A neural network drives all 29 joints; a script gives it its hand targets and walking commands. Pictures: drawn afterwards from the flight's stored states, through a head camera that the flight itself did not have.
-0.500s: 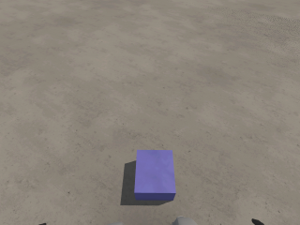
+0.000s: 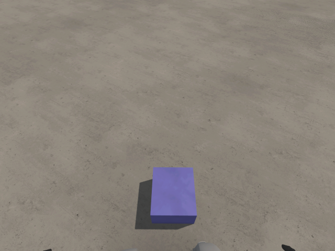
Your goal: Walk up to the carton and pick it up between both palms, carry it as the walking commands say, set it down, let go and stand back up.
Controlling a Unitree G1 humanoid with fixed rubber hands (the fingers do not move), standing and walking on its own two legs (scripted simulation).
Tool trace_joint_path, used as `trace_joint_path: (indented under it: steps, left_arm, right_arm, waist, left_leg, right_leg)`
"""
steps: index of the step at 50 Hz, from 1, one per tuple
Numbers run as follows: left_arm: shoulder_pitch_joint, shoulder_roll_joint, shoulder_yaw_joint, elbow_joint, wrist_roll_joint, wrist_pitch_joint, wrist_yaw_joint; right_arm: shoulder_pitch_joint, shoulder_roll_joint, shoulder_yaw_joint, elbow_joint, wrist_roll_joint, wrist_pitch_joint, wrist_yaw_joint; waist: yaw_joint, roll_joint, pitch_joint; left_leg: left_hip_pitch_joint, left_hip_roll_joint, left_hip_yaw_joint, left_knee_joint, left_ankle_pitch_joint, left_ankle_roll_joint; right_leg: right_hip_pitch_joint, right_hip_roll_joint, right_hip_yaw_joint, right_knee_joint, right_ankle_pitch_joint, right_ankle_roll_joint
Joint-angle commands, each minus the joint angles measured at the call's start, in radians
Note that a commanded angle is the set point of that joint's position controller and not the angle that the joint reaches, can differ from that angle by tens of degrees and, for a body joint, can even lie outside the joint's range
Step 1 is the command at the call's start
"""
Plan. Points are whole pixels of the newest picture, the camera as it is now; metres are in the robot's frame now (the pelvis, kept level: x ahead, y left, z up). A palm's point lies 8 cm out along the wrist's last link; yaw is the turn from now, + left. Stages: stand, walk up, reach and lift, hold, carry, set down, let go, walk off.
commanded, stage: walk up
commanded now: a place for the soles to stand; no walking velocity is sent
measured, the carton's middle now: (173, 194) +0.50 -0.02 -0.66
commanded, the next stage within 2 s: none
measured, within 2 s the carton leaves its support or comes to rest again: neither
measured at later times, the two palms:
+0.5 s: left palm out of the picture +0.07 +0.32 -0.10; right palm out of the picture +0.09 -0.30 -0.11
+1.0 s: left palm out of the picture +0.07 +0.32 -0.10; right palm out of the picture +0.09 -0.30 -0.11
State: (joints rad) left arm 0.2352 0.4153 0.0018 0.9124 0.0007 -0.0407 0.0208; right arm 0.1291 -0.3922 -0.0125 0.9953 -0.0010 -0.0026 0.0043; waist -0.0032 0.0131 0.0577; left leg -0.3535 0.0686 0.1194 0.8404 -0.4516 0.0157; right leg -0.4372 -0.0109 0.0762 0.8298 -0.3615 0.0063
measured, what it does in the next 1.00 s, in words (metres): stands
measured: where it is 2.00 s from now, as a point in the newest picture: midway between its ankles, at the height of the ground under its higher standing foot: outside the picture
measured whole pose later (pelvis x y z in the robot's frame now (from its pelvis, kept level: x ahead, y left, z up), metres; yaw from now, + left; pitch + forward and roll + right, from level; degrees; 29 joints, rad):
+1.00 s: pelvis +0.00 +0.00 +0.00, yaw +0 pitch -2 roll +0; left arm 0.24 0.42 -0.01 0.91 0.00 -0.04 0.02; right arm 0.13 -0.38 -0.01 0.99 0.00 0.00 0.00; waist 0.00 0.01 0.05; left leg -0.35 0.07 0.12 0.84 -0.45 0.01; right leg -0.44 -0.01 0.08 0.83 -0.36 0.01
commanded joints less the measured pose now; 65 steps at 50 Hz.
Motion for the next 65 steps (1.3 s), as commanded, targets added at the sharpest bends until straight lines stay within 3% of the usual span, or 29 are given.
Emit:
trace_joint_path:
  steps: [1, 7, 8, 12, 15, 17, 18, 20, 23, 25, 26, 27, 31, 32, 34, 36, 38, 39, 41, 44, 45, 47, 48, 50, 51, 56, 58, 62, 65]
  left_arm:
    - [-0.035, 0.225, 0.057, -0.021, 0.012, -0.015, 0.009]
    - [-0.042, 0.199, 0.052, -0.028, 0.008, -0.009, 0.003]
    - [-0.023, 0.199, 0.054, -0.018, 0.008, -0.009, 0.005]
    - [-0.032, 0.202, 0.052, -0.022, 0.015, -0.014, 0.004]
    - [-0.036, 0.218, 0.051, -0.023, 0.014, -0.013, 0.006]
    - [-0.055, 0.197, 0.045, -0.029, 0.011, -0.008, 0.004]
    - [-0.05, 0.185, 0.045, -0.029, 0.01, -0.007, 0.002]
    - [-0.015, 0.185, 0.053, -0.01, 0.011, -0.007, 0.002]
    - [0.003, 0.209, 0.056, -0.008, 0.011, -0.012, 0.005]
    - [-0.022, 0.218, 0.059, -0.021, 0.014, -0.014, 0.005]
    - [-0.028, 0.219, 0.053, -0.024, 0.016, -0.014, 0.006]
    - [-0.035, 0.221, 0.053, -0.027, 0.013, -0.014, 0.004]
    - [-0.032, 0.2, 0.052, -0.022, 0.01, -0.009, 0.002]
    - [-0.036, 0.183, 0.049, -0.024, 0.01, -0.01, 0.001]
    - [0.0, 0.194, 0.051, -0.007, 0.011, -0.01, 0.003]
    - [0.006, 0.192, 0.053, -0.005, 0.008, -0.015, 0.003]
    - [-0.022, 0.224, 0.059, -0.014, 0.012, -0.017, 0.004]
    - [-0.024, 0.215, 0.053, -0.02, 0.012, -0.018, 0.004]
    - [-0.05, 0.198, 0.047, -0.024, 0.012, -0.013, 0.004]
    - [-0.037, 0.184, 0.046, -0.008, 0.007, -0.011, 0.002]
    - [-0.01, 0.181, 0.047, -0.01, 0.005, -0.011, 0.004]
    - [-0.015, 0.193, 0.049, -0.015, 0.009, -0.015, 0.005]
    - [-0.007, 0.203, 0.057, -0.007, 0.01, -0.016, 0.005]
    - [-0.022, 0.212, 0.056, -0.022, 0.011, -0.016, 0.007]
    - [-0.038, 0.219, 0.055, -0.02, 0.012, -0.014, 0.007]
    - [-0.024, 0.188, 0.049, -0.015, 0.013, -0.01, 0.002]
    - [-0.011, 0.194, 0.051, -0.007, 0.01, -0.012, 0.001]
    - [-0.009, 0.21, 0.054, -0.02, 0.013, -0.013, 0.004]
    - [-0.05, 0.199, 0.045, -0.028, 0.011, -0.011, 0.003]
  right_arm:
    - [-0.051, -0.198, -0.076, -0.08, -0.005, -0.018, 0.0]
    - [-0.054, -0.227, -0.078, -0.076, -0.013, -0.02, 0.0]
    - [-0.05, -0.229, -0.082, -0.068, -0.01, -0.019, -0.001]
    - [-0.077, -0.197, -0.075, -0.076, -0.016, -0.017, 0.001]
    - [-0.043, -0.203, -0.076, -0.07, -0.013, -0.015, 0.002]
    - [-0.043, -0.212, -0.077, -0.061, -0.019, -0.021, 0.0]
    - [-0.024, -0.227, -0.083, -0.06, -0.018, -0.022, -0.002]
    - [-0.064, -0.238, -0.08, -0.072, -0.02, -0.023, 0.001]
    - [-0.089, -0.214, -0.079, -0.084, -0.008, -0.019, 0.0]
    - [-0.064, -0.191, -0.073, -0.076, -0.01, -0.016, 0.002]
    - [-0.057, -0.191, -0.073, -0.076, -0.011, -0.018, 0.002]
    - [-0.032, -0.196, -0.077, -0.074, -0.013, -0.017, 0.002]
    - [-0.037, -0.223, -0.076, -0.054, -0.019, -0.022, 0.001]
    - [-0.041, -0.222, -0.078, -0.065, -0.023, -0.023, -0.001]
    - [-0.062, -0.243, -0.082, -0.075, -0.021, -0.024, -0.001]
    - [-0.069, -0.222, -0.08, -0.08, -0.019, -0.021, -0.001]
    - [-0.081, -0.201, -0.078, -0.092, -0.011, -0.018, 0.0]
    - [-0.072, -0.197, -0.078, -0.081, -0.013, -0.019, 0.0]
    - [-0.035, -0.201, -0.08, -0.072, -0.016, -0.021, -0.001]
    - [-0.04, -0.233, -0.082, -0.06, -0.022, -0.026, -0.001]
    - [-0.062, -0.233, -0.085, -0.076, -0.018, -0.022, -0.001]
    - [-0.051, -0.219, -0.083, -0.081, -0.014, -0.02, -0.001]
    - [-0.065, -0.21, -0.079, -0.081, -0.01, -0.019, 0.0]
    - [-0.048, -0.193, -0.076, -0.083, -0.005, -0.015, -0.001]
    - [-0.047, -0.195, -0.078, -0.073, -0.01, -0.013, 0.0]
    - [-0.048, -0.233, -0.086, -0.076, -0.019, -0.021, -0.003]
    - [-0.042, -0.225, -0.087, -0.082, -0.015, -0.018, -0.003]
    - [-0.035, -0.21, -0.08, -0.075, -0.013, -0.016, -0.001]
    - [-0.026, -0.196, -0.076, -0.067, -0.017, -0.018, 0.001]
  waist:
    - [-0.036, -0.071, -0.092]
    - [-0.027, 0.004, -0.082]
    - [-0.02, -0.012, -0.097]
    - [-0.022, -0.01, -0.052]
    - [-0.03, -0.072, -0.093]
    - [-0.038, -0.001, -0.058]
    - [-0.038, -0.008, -0.069]
    - [-0.005, 0.021, -0.047]
    - [-0.011, -0.003, -0.079]
    - [-0.022, -0.057, -0.068]
    - [-0.026, -0.042, -0.069]
    - [-0.035, -0.066, -0.092]
    - [-0.026, -0.007, -0.032]
    - [-0.027, 0.052, -0.055]
    - [-0.021, 0.063, -0.049]
    - [-0.005, 0.049, -0.089]
    - [-0.021, -0.045, -0.076]
    - [-0.023, -0.039, -0.068]
    - [-0.038, -0.03, -0.092]
    - [-0.031, 0.048, -0.077]
    - [-0.013, 0.045, -0.072]
    - [-0.015, 0.031, -0.078]
    - [-0.008, -0.009, -0.084]
    - [-0.023, -0.019, -0.093]
    - [-0.037, -0.045, -0.075]
    - [-0.026, 0.034, -0.06]
    - [-0.02, -0.007, -0.09]
    - [-0.023, -0.022, -0.094]
    - [-0.038, -0.034, -0.068]
  left_leg:
    - [0.104, 0.045, -0.128, -0.219, 0.042, 0.054]
    - [0.114, 0.11, -0.203, -0.324, -0.025, 0.093]
    - [0.11, 0.128, -0.21, -0.31, -0.01, 0.092]
    - [0.082, 0.061, -0.14, -0.259, 0.005, 0.062]
    - [0.117, 0.049, -0.147, -0.251, -0.021, 0.064]
    - [0.13, 0.086, -0.197, -0.329, -0.06, 0.081]
    - [0.13, 0.127, -0.236, -0.355, -0.073, 0.104]
    - [0.066, 0.137, -0.206, -0.351, -0.018, 0.101]
    - [0.058, 0.085, -0.145, -0.269, -0.031, 0.076]
    - [0.05, 0.05, -0.134, -0.244, -0.023, 0.056]
    - [0.082, 0.035, -0.137, -0.241, -0.024, 0.055]
    - [0.108, 0.05, -0.149, -0.259, -0.052, 0.061]
    - [0.1, 0.102, -0.207, -0.345, -0.084, 0.09]
    - [0.111, 0.118, -0.205, -0.367, -0.076, 0.1]
    - [0.09, 0.162, -0.229, -0.372, -0.034, 0.122]
    - [0.091, 0.121, -0.176, -0.292, 0.037, 0.096]
    - [0.063, 0.06, -0.127, -0.248, -0.034, 0.063]
    - [0.09, 0.049, -0.137, -0.256, -0.041, 0.064]
    - [0.133, 0.073, -0.167, -0.292, -0.028, 0.074]
    - [0.142, 0.144, -0.224, -0.354, 0.008, 0.11]
    - [0.117, 0.155, -0.213, -0.341, 0.034, 0.119]
    - [0.088, 0.115, -0.163, -0.281, 0.052, 0.096]
    - [0.07, 0.096, -0.154, -0.262, 0.047, 0.081]
    - [0.084, 0.064, -0.139, -0.242, -0.008, 0.062]
    - [0.1, 0.064, -0.147, -0.259, -0.04, 0.064]
    - [0.099, 0.135, -0.223, -0.34, -0.072, 0.111]
    - [0.091, 0.118, -0.188, -0.294, -0.025, 0.1]
    - [0.097, 0.062, -0.142, -0.254, -0.002, 0.068]
    - [0.127, 0.072, -0.177, -0.301, -0.034, 0.07]
  right_leg:
    - [0.011, -0.075, 0.165, -0.222, 0.265, -0.116]
    - [-0.004, -0.022, 0.05, -0.168, 0.2, -0.074]
    - [0.023, -0.021, 0.055, -0.173, 0.193, -0.069]
    - [-0.001, -0.048, 0.12, -0.231, 0.183, -0.093]
    - [-0.019, -0.069, 0.167, -0.262, 0.126, -0.105]
    - [-0.056, -0.039, 0.101, -0.206, 0.121, -0.086]
    - [-0.049, -0.018, 0.054, -0.159, 0.154, -0.07]
    - [0.034, -0.003, 0.007, -0.161, 0.204, -0.06]
    - [0.048, -0.03, 0.069, -0.203, 0.238, -0.087]
    - [0.023, -0.066, 0.154, -0.24, 0.184, -0.109]
    - [-0.009, -0.083, 0.192, -0.267, 0.135, -0.111]
    - [-0.02, -0.08, 0.183, -0.259, 0.112, -0.108]
    - [-0.06, -0.024, 0.071, -0.195, 0.132, -0.07]
    - [-0.031, -0.015, 0.041, -0.167, 0.151, -0.067]
    - [0.0, 0.009, -0.032, -0.123, 0.215, -0.057]
    - [0.046, -0.021, 0.035, -0.176, 0.224, -0.064]
    - [0.032, -0.052, 0.125, -0.238, 0.194, -0.097]
    - [-0.007, -0.068, 0.159, -0.25, 0.169, -0.104]
    - [-0.022, -0.053, 0.122, -0.214, 0.178, -0.091]
    - [-0.017, -0.005, 0.01, -0.133, 0.221, -0.059]
    - [0.007, 0.001, -0.016, -0.131, 0.224, -0.052]
    - [0.043, -0.015, 0.019, -0.163, 0.277, -0.058]
    - [0.06, -0.023, 0.054, -0.177, 0.263, -0.08]
    - [0.026, -0.061, 0.129, -0.214, 0.21, -0.1]
    - [-0.018, -0.052, 0.134, -0.214, 0.176, -0.094]
    - [-0.009, -0.004, 0.014, -0.147, 0.195, -0.07]
    - [0.029, -0.009, 0.024, -0.163, 0.217, -0.071]
    - [0.009, -0.052, 0.121, -0.215, 0.203, -0.097]
    - [-0.05, -0.049, 0.121, -0.214, 0.132, -0.088]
